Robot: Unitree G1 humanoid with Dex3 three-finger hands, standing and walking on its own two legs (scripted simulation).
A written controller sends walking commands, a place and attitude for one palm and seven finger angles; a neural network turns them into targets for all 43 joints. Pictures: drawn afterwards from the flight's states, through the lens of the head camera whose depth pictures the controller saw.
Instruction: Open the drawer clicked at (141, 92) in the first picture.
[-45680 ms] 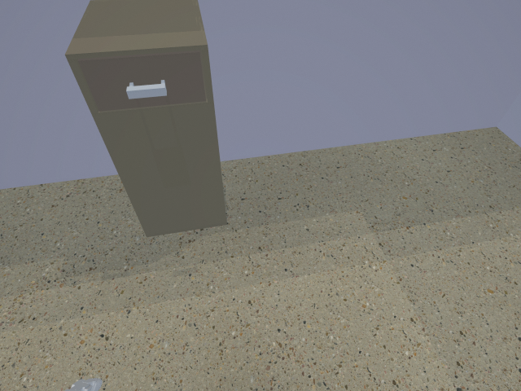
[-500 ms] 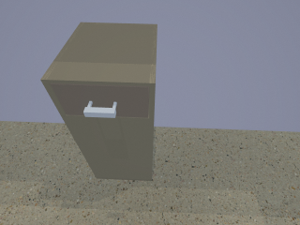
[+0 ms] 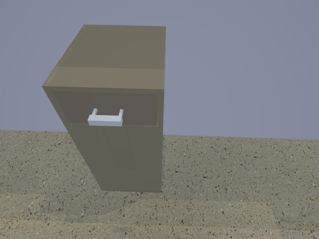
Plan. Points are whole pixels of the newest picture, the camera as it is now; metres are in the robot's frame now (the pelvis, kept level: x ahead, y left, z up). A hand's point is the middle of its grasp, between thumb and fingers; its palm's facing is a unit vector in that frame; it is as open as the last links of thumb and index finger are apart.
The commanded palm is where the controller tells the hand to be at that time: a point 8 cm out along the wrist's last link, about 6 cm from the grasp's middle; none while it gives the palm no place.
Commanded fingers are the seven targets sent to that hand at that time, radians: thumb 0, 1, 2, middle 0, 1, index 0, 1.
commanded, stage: come to a stop and stand still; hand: left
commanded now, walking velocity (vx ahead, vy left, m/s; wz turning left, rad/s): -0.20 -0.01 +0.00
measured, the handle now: (107, 115) +0.49 +0.21 -0.01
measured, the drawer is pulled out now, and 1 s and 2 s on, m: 0.00 0.00 0.00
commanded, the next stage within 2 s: look again from close up in 1.36 s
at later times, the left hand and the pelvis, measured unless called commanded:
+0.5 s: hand out of the picture -0.01 +0.20 -0.18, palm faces +0.05 -0.98 -0.18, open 7.4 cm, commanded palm none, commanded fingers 0.00 0.90 0.90 -0.20 -0.30 -0.20 -0.30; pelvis -0.04 +0.02 +0.00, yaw +2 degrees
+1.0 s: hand out of the picture -0.06 +0.22 -0.18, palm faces +0.05 -0.99 -0.14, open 7.4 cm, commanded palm none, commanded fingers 0.00 0.90 0.90 -0.20 -0.30 -0.20 -0.30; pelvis -0.04 +0.07 +0.00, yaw +0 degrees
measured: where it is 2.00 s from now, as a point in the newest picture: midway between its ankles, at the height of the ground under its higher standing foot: outside the picture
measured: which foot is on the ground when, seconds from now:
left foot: down 0.00-1.00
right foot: down 0.00-1.00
